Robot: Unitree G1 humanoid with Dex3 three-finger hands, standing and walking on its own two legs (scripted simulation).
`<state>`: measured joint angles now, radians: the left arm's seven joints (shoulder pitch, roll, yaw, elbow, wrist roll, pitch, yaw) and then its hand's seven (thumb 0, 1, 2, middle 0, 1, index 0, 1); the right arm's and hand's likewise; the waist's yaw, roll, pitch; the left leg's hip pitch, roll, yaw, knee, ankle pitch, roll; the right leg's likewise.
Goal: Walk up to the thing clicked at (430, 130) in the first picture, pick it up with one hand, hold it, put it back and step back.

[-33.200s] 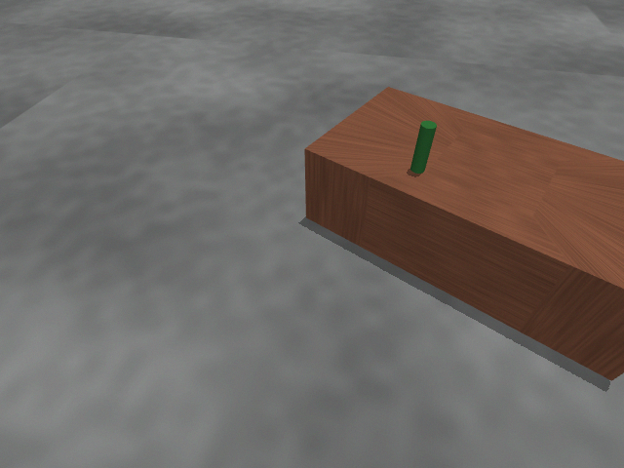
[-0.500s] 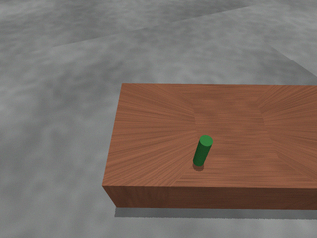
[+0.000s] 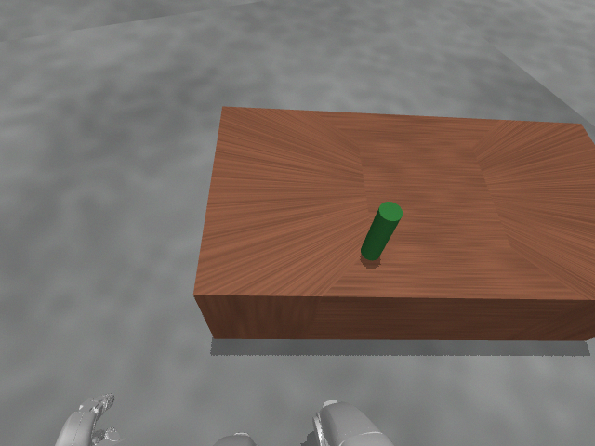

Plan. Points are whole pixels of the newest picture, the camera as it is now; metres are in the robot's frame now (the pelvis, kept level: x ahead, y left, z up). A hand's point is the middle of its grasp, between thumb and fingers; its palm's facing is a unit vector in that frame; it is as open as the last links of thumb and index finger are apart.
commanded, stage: step back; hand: right
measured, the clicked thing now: (379, 233) +0.58 -0.22 -0.27
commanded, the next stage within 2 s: none
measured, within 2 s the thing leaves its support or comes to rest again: neither
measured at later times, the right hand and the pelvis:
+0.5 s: hand out of the picture +0.00 -0.28 -0.15, palm faces -0.03 +0.92 -0.39, open 7.4 cm; pelvis -0.10 -0.01 +0.01, yaw +0 degrees
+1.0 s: hand out of the picture -0.12 -0.29 -0.14, palm faces +0.00 +0.92 -0.40, open 7.4 cm; pelvis -0.26 -0.02 -0.01, yaw -4 degrees
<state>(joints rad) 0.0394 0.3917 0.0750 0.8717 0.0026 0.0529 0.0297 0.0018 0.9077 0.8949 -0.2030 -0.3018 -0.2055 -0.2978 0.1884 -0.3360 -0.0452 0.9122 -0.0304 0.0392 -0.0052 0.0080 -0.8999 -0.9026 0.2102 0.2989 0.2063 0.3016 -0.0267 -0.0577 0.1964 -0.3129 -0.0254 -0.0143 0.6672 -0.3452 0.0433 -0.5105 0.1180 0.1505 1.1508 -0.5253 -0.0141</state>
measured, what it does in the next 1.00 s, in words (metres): walks backwards: right foot, then left foot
